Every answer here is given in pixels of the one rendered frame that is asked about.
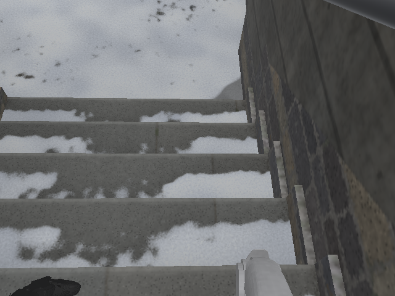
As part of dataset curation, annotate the left robot hand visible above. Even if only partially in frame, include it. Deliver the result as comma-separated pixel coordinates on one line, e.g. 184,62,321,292
9,276,81,296

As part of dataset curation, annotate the right robot shin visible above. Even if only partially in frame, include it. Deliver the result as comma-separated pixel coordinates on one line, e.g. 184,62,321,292
245,249,281,269

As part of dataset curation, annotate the robot right thigh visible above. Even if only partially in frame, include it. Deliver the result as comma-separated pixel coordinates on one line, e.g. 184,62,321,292
236,257,293,296

